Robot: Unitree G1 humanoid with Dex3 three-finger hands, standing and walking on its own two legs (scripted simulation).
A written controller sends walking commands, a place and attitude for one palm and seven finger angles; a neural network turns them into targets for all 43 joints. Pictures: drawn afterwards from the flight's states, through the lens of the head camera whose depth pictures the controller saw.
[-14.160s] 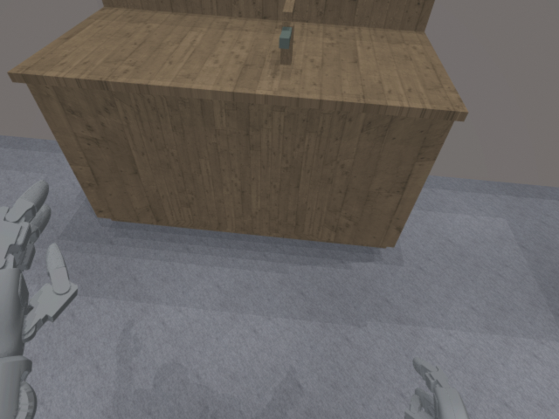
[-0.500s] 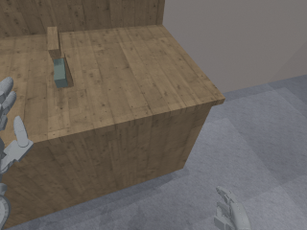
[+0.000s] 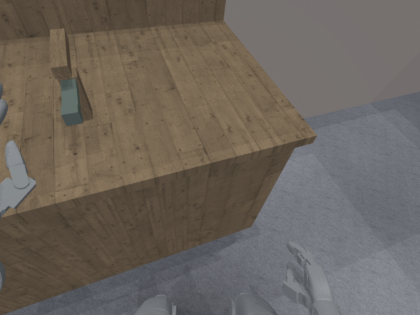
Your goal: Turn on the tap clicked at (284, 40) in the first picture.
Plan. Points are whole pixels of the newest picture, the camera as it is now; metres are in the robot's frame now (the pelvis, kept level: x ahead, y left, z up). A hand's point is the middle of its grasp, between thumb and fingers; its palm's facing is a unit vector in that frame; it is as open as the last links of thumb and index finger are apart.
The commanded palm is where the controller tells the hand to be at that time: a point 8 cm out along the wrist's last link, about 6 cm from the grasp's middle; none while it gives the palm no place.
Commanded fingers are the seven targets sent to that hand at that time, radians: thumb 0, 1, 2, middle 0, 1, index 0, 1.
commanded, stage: shuffle to correct the standing spot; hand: left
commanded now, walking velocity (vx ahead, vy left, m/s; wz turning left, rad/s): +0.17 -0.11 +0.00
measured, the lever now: (72, 114) +0.41 +0.29 +0.12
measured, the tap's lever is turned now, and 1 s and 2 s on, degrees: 0 0 0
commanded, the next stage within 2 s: come to a stop and stand still in 0.40 s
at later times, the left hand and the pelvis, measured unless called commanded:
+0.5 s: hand (80, 147) +0.29 +0.21 +0.19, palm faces +0.42 -0.83 -0.37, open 7.4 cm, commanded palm +0.22 +0.24 +0.19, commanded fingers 0.00 0.90 0.90 -0.20 -0.30 -0.20 -0.30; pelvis +0.07 -0.04 +0.00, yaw +1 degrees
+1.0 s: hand (103, 145) +0.30 +0.18 +0.19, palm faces +0.45 -0.79 -0.42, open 7.4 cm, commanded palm +0.25 +0.21 +0.19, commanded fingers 0.00 0.90 0.90 -0.20 -0.30 -0.20 -0.30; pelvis +0.09 -0.07 +0.01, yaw +1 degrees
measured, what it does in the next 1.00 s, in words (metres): walks ahead: right foot, then left foot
